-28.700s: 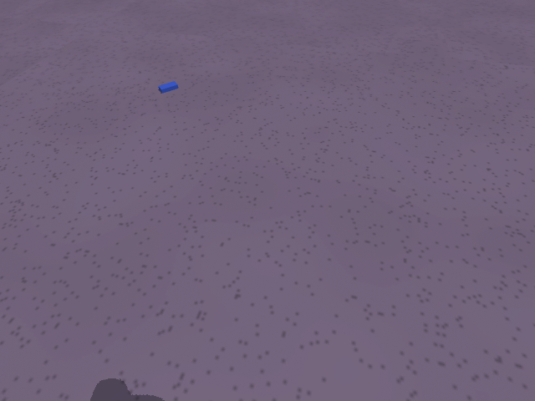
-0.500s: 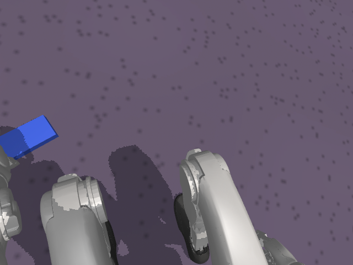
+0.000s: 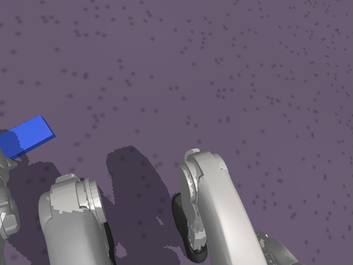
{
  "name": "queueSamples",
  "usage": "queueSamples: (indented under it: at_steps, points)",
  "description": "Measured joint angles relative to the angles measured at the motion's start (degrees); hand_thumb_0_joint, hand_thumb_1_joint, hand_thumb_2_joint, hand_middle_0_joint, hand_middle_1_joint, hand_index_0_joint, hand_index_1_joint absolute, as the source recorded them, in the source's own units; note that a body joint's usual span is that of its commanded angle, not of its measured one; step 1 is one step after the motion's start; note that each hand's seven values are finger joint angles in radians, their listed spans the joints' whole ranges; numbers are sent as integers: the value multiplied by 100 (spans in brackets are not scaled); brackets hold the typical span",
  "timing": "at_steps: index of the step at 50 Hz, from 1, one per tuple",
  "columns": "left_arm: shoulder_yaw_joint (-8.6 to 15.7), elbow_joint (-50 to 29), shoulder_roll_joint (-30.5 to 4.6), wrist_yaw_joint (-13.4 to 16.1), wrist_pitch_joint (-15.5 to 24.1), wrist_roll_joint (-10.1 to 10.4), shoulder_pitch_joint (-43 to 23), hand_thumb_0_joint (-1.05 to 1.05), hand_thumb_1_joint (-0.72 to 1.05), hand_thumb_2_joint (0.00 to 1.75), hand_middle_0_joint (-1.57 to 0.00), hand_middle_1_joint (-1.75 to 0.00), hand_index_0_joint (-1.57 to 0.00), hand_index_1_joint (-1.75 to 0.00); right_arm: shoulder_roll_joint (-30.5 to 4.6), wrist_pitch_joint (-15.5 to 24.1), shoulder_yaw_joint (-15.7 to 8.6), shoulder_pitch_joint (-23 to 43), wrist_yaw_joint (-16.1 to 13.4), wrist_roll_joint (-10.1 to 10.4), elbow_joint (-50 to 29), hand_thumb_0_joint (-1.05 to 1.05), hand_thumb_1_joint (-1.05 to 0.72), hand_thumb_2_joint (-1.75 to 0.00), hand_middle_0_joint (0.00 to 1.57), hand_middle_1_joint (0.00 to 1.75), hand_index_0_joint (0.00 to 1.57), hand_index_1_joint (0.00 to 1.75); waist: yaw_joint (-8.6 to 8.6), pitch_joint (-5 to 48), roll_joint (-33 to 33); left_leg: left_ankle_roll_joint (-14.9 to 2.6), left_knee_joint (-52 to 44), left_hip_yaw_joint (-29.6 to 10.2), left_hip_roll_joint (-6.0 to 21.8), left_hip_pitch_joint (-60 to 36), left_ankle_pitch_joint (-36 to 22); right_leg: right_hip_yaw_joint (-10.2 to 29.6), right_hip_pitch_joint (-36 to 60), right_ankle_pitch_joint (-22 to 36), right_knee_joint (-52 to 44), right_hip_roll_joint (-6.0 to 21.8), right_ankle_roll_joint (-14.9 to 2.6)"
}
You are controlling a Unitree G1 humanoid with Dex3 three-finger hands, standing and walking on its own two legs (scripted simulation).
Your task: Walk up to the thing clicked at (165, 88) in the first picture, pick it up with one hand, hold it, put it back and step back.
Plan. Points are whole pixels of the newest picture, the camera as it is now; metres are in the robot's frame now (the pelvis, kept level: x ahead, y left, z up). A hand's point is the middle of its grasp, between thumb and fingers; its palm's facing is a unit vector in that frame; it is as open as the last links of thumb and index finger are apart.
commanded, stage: rise first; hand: left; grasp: from above
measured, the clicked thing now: (24, 138) +0.45 +0.33 -0.30
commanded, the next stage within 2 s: approach in 0.04 s
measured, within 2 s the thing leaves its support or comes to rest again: neither
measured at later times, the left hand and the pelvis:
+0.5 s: hand (10, 118) +0.47 +0.31 -0.17, palm faces -0.30 -0.23 -0.93, open 14.2 cm; pelvis +0.00 +0.00 +0.00, yaw -1 degrees
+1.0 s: hand out of the picture +0.43 +0.34 -0.19, palm faces -0.31 -0.23 -0.92, open 14.3 cm; pelvis +0.00 +0.00 +0.00, yaw +0 degrees
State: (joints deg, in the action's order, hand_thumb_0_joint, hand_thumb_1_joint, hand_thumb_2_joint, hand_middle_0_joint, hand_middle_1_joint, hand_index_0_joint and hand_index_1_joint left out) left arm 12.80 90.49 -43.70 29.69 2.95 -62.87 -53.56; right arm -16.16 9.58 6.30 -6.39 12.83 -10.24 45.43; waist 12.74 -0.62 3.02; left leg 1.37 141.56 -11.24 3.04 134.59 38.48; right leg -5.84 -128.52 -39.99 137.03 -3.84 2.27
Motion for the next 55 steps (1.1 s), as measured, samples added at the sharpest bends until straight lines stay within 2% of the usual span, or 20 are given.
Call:
queueSamples:
  at_steps: [11,16,21,26,34,41,46,49,52,55]
  points:
    - [-42,29,-29,-20,-18,76,-18,1,-42,88,-22,-89,-22,-91,44,74,20,-16,40,-24,48,0,-90,-90,20,30,20,30,0,-21,-22,-4,16,1,11,15,24,4,-25,-10,12,-12,11]
    - [-240,51,32,57,-86,123,-175,0,-49,93,-18,-92,-17,-95,53,150,30,-38,64,-37,60,0,-90,-90,20,30,20,30,19,12,-1,5,21,15,7,34,27,16,-53,-18,31,-7,0]
    - [-436,194,96,131,-241,140,-562,0,-54,98,-14,-96,-13,-99,37,238,68,-48,82,-58,55,0,-90,-90,20,30,20,30,150,58,-5,15,7,13,13,61,28,14,-90,-10,18,-11,-10]
    - [-316,269,131,159,-447,114,-823,0,-57,101,-12,-99,-10,-101,-31,218,106,-120,113,-31,-20,0,-90,-90,20,30,20,30,327,126,-128,13,-24,-15,38,91,54,-12,-124,-2,-43,-34,-5]
    - [-312,525,57,-109,-629,234,-924,1,-59,102,-9,-101,-7,-103,-128,137,209,-277,131,48,-94,0,-90,-90,20,30,19,30,463,61,-265,-8,-105,6,89,23,56,2,-106,43,-120,-71,2]
    - [-254,536,-51,-217,-307,278,-564,1,-58,100,-9,-101,-8,-103,-146,196,353,-303,93,23,-124,0,-90,-89,20,30,20,30,411,-218,-114,10,-90,-17,76,-64,-23,-16,-30,125,-101,-72,-12]
    - [-26,266,-127,30,-90,110,-310,1,-57,99,-10,-100,-9,-102,-118,252,354,-295,51,-35,-105,0,-90,-89,20,30,20,30,314,-244,35,53,-9,-60,37,-32,-50,-48,-42,134,-25,-53,-35]
    - [29,31,-156,148,-138,69,-221,1,-57,99,-11,-99,-10,-101,-86,272,263,-271,51,-52,-74,0,-90,-89,20,30,20,30,251,-159,55,54,28,-63,18,12,-38,-48,-67,104,11,-41,-33]
    - [-168,-6,-149,144,-263,178,-280,0,-57,100,-11,-98,-9,-101,-52,286,153,-217,67,-36,-10,0,-90,-89,20,30,20,30,188,-23,17,31,36,-42,5,60,-15,-31,-88,58,17,-27,-18]
    - [-445,165,-109,-7,-367,305,-458,0,-58,101,-10,-98,-8,-101,-31,327,89,-140,91,-16,21,0,-90,-89,20,30,20,30,152,51,-35,1,16,-11,-1,65,6,-8,-68,14,-3,-14,-5]
